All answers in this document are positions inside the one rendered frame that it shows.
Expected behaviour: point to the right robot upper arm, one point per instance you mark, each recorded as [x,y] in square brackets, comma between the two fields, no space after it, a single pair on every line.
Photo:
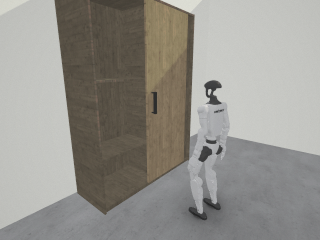
[226,122]

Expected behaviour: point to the left robot upper arm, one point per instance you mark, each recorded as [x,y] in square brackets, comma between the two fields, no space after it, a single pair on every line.
[203,112]

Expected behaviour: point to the left robot forearm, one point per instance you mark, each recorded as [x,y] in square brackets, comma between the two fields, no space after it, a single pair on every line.
[199,144]

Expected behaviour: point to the robot right foot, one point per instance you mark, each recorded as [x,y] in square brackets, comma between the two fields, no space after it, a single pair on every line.
[210,203]

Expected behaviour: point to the right robot hand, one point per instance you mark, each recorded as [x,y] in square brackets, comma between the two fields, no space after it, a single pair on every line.
[223,151]

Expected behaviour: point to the handle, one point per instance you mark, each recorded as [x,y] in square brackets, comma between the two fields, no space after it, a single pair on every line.
[187,95]
[154,102]

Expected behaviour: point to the robot head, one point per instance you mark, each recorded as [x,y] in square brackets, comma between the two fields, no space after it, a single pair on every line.
[213,85]

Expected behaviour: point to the right robot forearm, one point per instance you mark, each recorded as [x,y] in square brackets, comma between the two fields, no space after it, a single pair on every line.
[223,137]

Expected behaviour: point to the wardrobe door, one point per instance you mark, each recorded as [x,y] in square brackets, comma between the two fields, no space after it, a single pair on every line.
[165,41]
[187,84]

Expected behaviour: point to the left robot hand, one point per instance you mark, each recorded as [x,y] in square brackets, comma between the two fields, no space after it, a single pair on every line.
[193,162]

